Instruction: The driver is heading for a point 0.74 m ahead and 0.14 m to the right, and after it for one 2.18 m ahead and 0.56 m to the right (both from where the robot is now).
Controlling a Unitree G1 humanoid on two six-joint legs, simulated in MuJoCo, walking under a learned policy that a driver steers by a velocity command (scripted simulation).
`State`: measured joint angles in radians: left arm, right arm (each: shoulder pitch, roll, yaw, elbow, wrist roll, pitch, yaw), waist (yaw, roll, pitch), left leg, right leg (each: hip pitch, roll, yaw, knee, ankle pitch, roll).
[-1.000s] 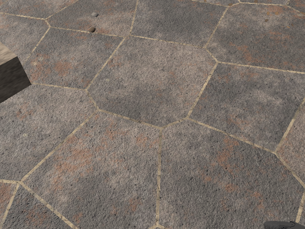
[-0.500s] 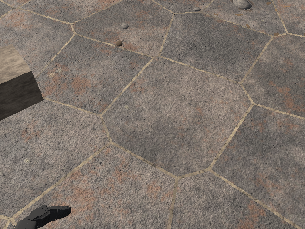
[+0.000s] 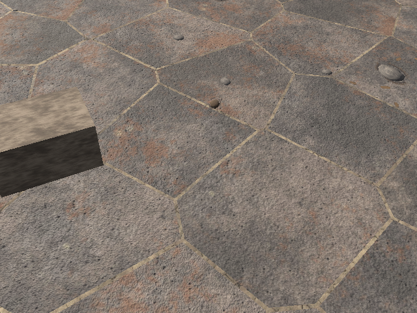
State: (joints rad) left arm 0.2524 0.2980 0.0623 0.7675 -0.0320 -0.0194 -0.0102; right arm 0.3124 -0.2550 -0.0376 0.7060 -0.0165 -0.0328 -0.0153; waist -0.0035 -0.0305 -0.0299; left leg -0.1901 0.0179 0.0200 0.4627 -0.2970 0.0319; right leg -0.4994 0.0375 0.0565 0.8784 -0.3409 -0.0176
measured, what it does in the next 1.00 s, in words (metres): walks ahead: right foot, then left foot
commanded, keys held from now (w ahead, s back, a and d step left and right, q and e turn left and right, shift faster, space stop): w+e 0.44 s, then w+q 0.54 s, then q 0.02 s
